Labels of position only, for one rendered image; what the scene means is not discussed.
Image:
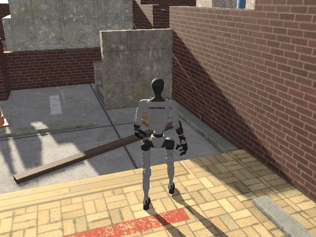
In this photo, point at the right robot upper arm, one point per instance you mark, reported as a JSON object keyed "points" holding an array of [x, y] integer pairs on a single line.
{"points": [[175, 114]]}

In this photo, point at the left robot upper arm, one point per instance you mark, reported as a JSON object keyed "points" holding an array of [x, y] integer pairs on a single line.
{"points": [[139, 112]]}

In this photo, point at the left robot hand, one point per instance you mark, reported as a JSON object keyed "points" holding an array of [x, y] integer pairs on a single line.
{"points": [[142, 132]]}

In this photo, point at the right robot shin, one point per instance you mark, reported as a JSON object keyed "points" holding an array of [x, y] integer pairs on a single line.
{"points": [[170, 171]]}

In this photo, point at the left robot foot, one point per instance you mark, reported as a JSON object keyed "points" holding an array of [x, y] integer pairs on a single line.
{"points": [[146, 205]]}

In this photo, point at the left robot forearm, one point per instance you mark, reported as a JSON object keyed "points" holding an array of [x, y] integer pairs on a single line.
{"points": [[136, 127]]}

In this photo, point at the right robot hand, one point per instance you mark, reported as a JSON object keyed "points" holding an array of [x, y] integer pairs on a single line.
{"points": [[184, 148]]}

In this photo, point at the right robot forearm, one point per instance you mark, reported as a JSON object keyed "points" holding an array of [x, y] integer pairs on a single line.
{"points": [[180, 134]]}

